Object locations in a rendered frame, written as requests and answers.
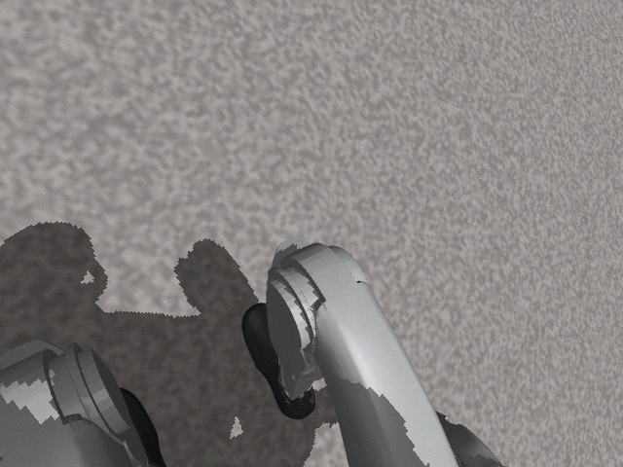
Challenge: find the right robot foot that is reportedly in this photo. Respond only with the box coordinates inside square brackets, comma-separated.
[241, 303, 315, 419]

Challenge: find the left robot foot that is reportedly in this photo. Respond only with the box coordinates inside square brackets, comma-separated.
[119, 387, 166, 467]

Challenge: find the right robot hand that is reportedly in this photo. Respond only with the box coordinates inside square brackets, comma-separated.
[436, 412, 503, 467]

